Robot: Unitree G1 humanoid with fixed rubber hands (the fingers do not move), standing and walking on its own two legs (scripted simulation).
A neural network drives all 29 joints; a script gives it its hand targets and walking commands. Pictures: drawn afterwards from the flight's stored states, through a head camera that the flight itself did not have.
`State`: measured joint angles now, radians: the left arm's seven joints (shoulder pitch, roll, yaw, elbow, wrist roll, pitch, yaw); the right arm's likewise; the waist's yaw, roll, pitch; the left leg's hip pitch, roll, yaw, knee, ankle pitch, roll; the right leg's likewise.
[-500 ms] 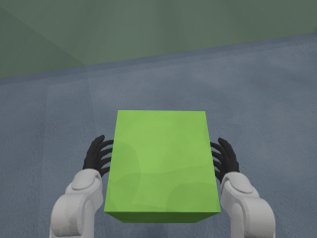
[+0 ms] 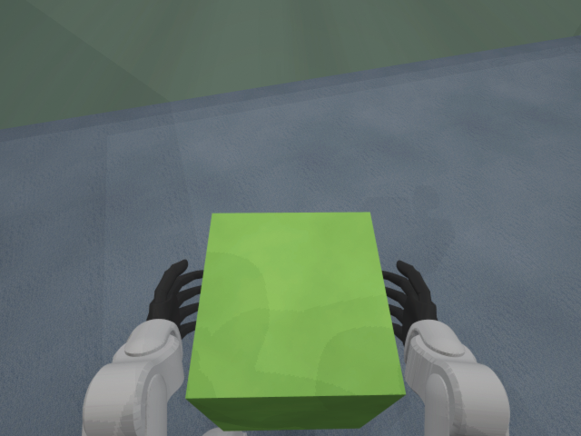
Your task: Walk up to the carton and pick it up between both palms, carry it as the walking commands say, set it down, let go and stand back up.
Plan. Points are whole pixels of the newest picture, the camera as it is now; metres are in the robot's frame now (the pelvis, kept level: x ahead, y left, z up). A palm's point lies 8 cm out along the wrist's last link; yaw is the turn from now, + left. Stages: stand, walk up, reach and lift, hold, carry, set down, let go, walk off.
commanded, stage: carry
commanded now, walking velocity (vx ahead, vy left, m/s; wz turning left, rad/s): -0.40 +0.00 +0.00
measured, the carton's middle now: (291, 329) +0.27 +0.00 +0.01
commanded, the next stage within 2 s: none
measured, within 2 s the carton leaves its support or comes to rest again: neither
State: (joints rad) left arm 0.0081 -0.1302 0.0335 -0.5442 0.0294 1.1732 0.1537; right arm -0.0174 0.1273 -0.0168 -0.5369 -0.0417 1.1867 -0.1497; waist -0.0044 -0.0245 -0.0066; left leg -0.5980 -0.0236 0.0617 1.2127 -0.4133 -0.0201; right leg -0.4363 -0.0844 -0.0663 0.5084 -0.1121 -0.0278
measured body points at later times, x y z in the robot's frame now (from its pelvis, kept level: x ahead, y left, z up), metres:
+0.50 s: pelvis -0.23 +0.02 +0.00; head -0.22 +0.03 +0.45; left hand +0.03 +0.17 +0.09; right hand +0.03 -0.12 +0.09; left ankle -0.14 +0.13 -0.74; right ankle -0.29 -0.10 -0.70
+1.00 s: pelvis -0.40 +0.02 +0.00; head -0.43 +0.03 +0.45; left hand -0.17 +0.19 +0.08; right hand -0.15 -0.11 +0.09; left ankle -0.42 +0.12 -0.74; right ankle -0.32 -0.10 -0.73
